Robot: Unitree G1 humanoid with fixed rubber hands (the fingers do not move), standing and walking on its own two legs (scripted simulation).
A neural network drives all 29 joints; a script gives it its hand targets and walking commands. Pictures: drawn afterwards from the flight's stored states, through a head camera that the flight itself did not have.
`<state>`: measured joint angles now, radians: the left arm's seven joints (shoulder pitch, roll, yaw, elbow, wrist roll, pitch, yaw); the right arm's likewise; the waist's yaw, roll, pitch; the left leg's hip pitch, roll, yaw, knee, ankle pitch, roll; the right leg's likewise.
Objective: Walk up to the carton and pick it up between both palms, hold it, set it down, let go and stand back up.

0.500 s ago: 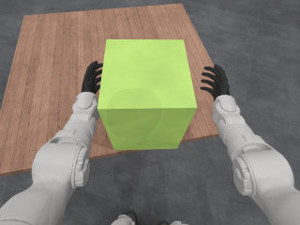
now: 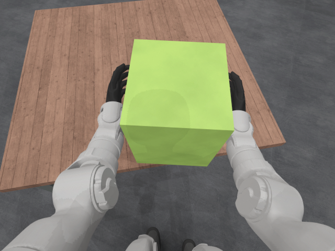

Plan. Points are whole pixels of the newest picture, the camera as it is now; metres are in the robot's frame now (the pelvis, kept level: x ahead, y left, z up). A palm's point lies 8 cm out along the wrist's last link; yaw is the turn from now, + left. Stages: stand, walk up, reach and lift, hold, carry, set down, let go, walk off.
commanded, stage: reach and lift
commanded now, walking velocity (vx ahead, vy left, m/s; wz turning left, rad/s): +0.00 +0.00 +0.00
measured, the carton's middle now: (175, 111) +0.43 +0.00 +0.02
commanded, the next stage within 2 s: none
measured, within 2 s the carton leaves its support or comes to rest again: leaves its support in 1.82 s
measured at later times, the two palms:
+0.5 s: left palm (117, 105) +0.43 +0.14 +0.04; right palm (238, 111) +0.41 -0.15 +0.04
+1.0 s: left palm (117, 105) +0.43 +0.14 +0.04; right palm (238, 111) +0.41 -0.15 +0.04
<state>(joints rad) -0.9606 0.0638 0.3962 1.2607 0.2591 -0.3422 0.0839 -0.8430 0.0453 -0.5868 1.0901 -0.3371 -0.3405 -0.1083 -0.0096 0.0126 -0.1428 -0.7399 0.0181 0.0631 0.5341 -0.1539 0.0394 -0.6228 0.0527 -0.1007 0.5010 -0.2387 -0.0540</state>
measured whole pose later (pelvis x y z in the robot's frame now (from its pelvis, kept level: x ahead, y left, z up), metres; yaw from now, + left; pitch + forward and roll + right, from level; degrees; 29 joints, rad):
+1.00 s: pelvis +0.02 +0.00 +0.02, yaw +0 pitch +15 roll -1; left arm -0.76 -0.05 0.49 1.04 0.44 -0.27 0.07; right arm -0.71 0.10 -0.71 1.03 -0.51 -0.37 -0.05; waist 0.00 -0.03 -0.10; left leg -0.52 0.01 0.08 0.37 -0.12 0.04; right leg -0.40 0.05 -0.08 0.32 -0.19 -0.05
